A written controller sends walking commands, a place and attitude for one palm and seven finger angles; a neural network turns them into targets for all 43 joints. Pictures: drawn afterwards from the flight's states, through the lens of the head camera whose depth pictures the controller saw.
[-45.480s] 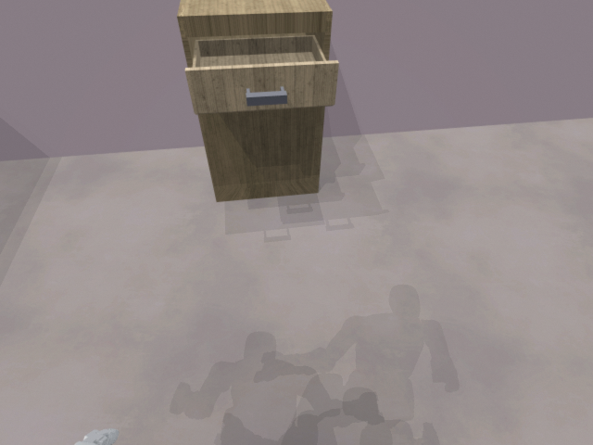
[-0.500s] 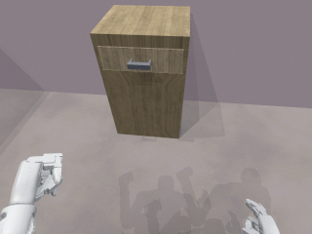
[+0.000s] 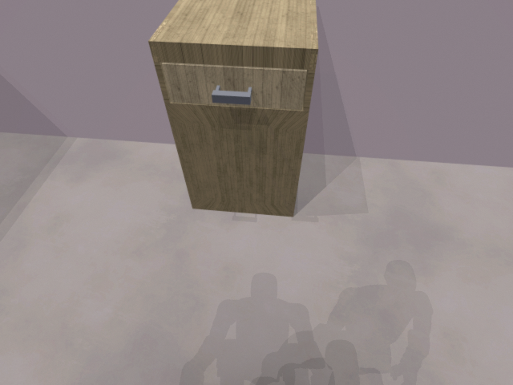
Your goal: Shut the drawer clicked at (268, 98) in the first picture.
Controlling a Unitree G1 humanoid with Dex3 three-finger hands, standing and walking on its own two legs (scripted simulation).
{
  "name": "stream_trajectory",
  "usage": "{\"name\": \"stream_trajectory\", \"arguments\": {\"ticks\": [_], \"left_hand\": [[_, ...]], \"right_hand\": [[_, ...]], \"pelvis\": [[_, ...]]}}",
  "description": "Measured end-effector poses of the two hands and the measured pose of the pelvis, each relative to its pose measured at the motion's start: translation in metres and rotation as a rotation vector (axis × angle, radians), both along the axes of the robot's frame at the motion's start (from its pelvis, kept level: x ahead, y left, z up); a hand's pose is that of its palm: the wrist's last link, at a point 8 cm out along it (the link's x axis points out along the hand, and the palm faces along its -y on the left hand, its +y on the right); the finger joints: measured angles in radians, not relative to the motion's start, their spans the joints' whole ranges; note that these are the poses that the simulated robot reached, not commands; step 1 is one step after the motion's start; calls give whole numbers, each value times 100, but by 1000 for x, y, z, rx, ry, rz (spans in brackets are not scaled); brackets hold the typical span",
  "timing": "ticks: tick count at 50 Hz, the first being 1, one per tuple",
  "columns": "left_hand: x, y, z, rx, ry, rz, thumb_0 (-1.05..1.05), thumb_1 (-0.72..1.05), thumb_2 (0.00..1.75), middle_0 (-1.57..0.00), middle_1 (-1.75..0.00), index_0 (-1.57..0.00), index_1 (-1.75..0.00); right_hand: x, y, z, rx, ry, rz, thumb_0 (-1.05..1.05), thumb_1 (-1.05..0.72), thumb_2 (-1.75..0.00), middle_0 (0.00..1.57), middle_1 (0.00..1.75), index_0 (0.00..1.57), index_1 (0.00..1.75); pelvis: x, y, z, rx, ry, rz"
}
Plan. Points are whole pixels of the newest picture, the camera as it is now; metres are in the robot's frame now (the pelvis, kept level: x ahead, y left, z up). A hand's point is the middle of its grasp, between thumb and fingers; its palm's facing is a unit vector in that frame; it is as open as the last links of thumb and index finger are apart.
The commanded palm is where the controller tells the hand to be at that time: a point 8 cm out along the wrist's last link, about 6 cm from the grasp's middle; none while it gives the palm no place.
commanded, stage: let the arm hang, fingers relaxed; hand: left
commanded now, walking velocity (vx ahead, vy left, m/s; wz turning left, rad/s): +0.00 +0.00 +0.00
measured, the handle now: (232, 93) +0.95 +0.14 -0.08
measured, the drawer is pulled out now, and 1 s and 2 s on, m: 0.00 0.00 0.00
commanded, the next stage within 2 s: look to check the result in 0.52 s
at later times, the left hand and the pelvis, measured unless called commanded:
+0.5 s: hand out of the picture +0.02 +0.16 -0.17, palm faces +0.00 -0.98 -0.20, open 7.3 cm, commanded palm none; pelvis +0.01 -0.01 +0.00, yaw -1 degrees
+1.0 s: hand out of the picture +0.03 +0.15 -0.17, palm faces +0.00 -0.98 -0.21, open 7.3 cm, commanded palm none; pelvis +0.02 -0.02 +0.00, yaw -1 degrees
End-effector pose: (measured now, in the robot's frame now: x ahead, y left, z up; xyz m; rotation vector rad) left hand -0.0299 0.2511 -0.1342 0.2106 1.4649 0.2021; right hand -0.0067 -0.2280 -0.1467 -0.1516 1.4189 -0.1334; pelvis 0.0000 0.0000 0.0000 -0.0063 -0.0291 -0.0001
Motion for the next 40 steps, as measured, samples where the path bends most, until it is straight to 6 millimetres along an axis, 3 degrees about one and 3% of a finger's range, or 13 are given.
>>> {"name": "stream_trajectory", "arguments": {"ticks": [6,13,20,40], "left_hand": [[6,-5,-2,-12,-4,-5,1,91,90,-35,-48,-35,-47],[29,-23,-7,-50,-54,-22,0,91,90,-24,-35,-24,-34],[42,-36,-10,-69,-73,-32,1,92,90,-21,-31,-21,-31],[40,-50,-8,-67,-38,-14,0,91,90,-20,-30,-20,-30]], "right_hand": [[-12,12,-3,19,17,-32,1,-91,-90,20,30,19,29],[-15,21,-5,38,14,-58,1,-90,-90,20,30,19,29],[-14,24,-5,46,9,-79,1,-90,-90,20,30,19,29],[-6,4,-4,30,31,-82,0,-90,-90,20,30,19,29]], "pelvis": [[1,3,0,5,-7,-9],[3,2,1,9,-6,-17],[7,-2,1,11,-7,-23],[17,-17,2,9,-6,-24]]}}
